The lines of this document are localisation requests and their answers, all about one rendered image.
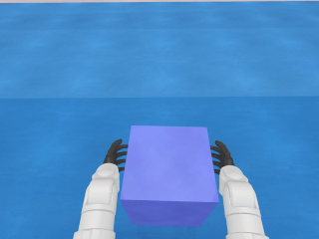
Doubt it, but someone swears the robot left hand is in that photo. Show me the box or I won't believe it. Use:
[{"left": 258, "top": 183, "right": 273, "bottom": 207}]
[{"left": 103, "top": 138, "right": 129, "bottom": 172}]

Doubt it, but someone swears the carton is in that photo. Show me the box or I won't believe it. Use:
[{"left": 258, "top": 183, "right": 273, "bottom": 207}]
[{"left": 120, "top": 125, "right": 219, "bottom": 227}]

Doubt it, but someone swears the left robot forearm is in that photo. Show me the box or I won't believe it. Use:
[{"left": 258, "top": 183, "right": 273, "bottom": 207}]
[{"left": 73, "top": 163, "right": 120, "bottom": 239}]

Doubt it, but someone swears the right robot forearm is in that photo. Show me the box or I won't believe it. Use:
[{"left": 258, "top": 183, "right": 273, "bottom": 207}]
[{"left": 218, "top": 165, "right": 269, "bottom": 239}]

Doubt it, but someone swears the robot right hand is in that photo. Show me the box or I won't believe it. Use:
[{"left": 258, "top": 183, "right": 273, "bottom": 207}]
[{"left": 210, "top": 140, "right": 235, "bottom": 175}]

